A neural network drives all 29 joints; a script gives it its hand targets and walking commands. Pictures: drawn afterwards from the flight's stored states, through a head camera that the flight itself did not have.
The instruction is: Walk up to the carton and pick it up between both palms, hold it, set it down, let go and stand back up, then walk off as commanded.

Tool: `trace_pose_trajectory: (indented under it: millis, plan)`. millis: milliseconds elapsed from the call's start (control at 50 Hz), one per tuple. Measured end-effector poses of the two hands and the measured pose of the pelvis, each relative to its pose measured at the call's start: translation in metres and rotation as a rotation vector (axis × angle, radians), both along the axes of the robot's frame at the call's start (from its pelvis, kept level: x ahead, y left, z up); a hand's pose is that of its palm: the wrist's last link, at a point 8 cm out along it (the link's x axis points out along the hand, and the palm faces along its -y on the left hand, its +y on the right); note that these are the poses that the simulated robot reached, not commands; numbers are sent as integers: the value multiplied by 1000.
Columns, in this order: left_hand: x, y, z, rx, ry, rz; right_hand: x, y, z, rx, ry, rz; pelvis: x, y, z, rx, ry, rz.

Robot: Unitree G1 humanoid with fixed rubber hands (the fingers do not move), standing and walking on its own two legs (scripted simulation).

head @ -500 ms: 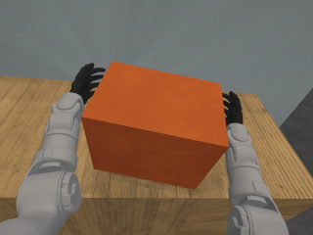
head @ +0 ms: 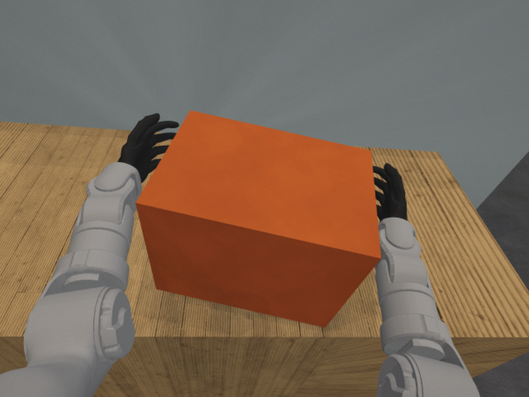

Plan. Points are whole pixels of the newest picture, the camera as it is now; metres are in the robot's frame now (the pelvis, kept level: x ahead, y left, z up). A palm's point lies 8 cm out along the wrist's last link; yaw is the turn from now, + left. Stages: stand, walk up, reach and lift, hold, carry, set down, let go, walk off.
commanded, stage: set down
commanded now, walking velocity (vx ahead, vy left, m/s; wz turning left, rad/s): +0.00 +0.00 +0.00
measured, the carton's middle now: (259, 222) +0.40 -0.02 +0.05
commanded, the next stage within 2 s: none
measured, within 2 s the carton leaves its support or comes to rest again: rests again in 1.34 s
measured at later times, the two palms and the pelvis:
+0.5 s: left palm (140, 174) +0.43 +0.17 +0.12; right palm (390, 228) +0.35 -0.22 +0.10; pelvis +0.00 +0.00 +0.00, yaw +0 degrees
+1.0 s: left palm (142, 179) +0.43 +0.17 +0.10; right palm (388, 233) +0.35 -0.22 +0.09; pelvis +0.00 +0.00 +0.00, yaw +0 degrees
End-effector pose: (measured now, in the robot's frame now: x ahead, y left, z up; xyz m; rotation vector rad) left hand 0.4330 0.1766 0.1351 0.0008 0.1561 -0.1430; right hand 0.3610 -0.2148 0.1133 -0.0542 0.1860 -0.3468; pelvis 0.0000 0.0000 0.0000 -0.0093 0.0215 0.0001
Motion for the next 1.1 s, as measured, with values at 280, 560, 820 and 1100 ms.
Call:
trace_pose_trajectory:
  millis: [280,560,820,1100]
  plan:
    - [-3,-1,-10,-4,9,-11,-8,0,-10,-4,6,-14,-3,1,0,1,-4,0]
    - [-1,-5,-22,-5,20,-24,-12,-3,-21,-11,15,-25,-3,1,0,1,-4,-1]
    - [3,-6,-32,-4,34,-30,-10,-4,-30,-11,22,-30,1,0,0,1,2,-1]
    - [-1,-3,-34,-27,28,-26,-13,-1,-28,-12,2,-31,-3,1,0,1,-3,-1]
